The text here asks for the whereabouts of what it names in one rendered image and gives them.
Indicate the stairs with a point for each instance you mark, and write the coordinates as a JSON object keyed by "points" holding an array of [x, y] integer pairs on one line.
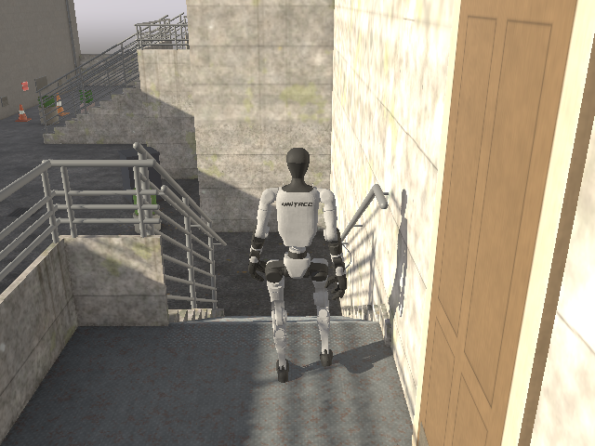
{"points": [[269, 319]]}

